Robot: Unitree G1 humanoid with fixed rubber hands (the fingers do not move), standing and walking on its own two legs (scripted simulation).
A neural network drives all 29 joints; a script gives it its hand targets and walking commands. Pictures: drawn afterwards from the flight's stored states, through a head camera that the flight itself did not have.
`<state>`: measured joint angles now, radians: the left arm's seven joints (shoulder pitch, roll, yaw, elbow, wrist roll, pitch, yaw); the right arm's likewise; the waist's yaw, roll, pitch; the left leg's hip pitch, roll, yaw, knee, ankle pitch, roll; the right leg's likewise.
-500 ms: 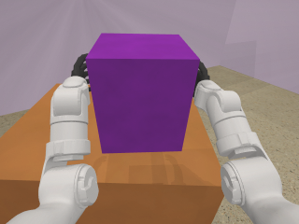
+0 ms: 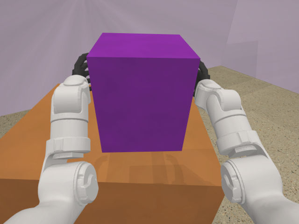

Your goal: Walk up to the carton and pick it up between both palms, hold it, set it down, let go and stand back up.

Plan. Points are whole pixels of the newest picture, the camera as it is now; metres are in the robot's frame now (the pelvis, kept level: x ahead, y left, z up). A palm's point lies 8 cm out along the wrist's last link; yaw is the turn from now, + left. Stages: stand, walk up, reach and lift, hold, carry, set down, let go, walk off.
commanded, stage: hold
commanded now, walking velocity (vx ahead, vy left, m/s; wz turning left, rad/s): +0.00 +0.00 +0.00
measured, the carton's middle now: (142, 91) +0.39 +0.00 +0.25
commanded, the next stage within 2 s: set down in 0.72 s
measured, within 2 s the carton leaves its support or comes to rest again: neither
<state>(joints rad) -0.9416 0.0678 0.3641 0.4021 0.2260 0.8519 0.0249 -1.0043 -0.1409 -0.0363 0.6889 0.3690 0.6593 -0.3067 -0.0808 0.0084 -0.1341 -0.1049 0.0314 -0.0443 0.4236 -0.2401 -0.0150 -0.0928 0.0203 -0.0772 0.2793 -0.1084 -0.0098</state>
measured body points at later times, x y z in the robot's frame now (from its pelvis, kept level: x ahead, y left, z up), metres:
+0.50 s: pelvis +0.00 +0.00 +0.00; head -0.08 +0.02 +0.44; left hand +0.39 +0.16 +0.29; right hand +0.38 -0.15 +0.28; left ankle +0.00 +0.12 -0.75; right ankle +0.03 -0.11 -0.75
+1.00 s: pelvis +0.00 +0.00 +0.00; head -0.08 +0.02 +0.44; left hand +0.40 +0.16 +0.32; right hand +0.39 -0.15 +0.28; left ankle +0.00 +0.12 -0.75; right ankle +0.03 -0.11 -0.75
